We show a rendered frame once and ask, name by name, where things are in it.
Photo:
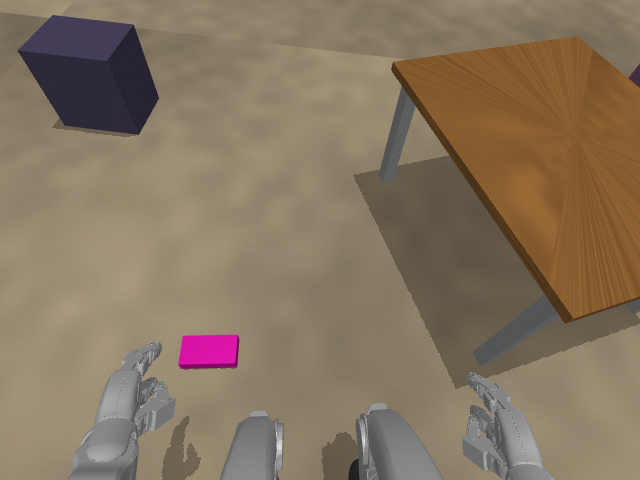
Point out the right robot hand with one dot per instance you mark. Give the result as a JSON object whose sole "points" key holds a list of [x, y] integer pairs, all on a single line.
{"points": [[509, 439]]}

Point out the left robot hand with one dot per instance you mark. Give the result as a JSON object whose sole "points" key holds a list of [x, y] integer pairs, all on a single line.
{"points": [[125, 396]]}

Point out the right robot arm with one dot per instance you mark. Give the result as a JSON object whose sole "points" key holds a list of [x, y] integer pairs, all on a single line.
{"points": [[528, 472]]}

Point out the left robot arm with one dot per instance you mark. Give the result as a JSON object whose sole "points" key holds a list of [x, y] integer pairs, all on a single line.
{"points": [[108, 451]]}

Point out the coffee table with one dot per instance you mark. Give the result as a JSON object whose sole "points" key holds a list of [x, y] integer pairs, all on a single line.
{"points": [[547, 134]]}

